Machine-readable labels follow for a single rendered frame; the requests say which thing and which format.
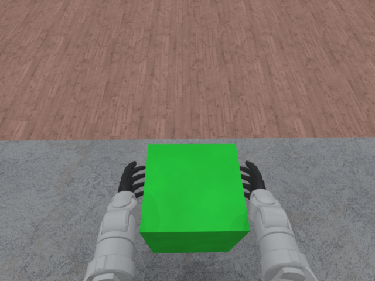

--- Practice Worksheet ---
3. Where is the left robot hand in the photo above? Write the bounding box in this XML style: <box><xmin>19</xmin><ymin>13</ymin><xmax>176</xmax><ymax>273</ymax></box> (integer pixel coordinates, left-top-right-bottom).
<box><xmin>118</xmin><ymin>161</ymin><xmax>146</xmax><ymax>198</ymax></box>

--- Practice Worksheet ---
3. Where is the carton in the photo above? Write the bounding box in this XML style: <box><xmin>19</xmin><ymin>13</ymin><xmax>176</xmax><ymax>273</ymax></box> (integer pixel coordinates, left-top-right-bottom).
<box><xmin>139</xmin><ymin>144</ymin><xmax>250</xmax><ymax>253</ymax></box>

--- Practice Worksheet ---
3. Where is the left robot forearm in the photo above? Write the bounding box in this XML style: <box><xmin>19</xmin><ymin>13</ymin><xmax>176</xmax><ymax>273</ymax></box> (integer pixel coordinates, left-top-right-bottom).
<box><xmin>83</xmin><ymin>191</ymin><xmax>139</xmax><ymax>281</ymax></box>

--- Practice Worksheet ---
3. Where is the right robot hand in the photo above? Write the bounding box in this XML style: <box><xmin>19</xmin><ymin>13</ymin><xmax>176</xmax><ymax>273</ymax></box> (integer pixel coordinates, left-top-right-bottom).
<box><xmin>240</xmin><ymin>160</ymin><xmax>266</xmax><ymax>200</ymax></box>

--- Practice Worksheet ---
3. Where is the right robot forearm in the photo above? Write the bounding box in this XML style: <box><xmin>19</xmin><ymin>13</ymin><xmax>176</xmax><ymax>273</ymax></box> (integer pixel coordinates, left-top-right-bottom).
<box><xmin>249</xmin><ymin>189</ymin><xmax>318</xmax><ymax>281</ymax></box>

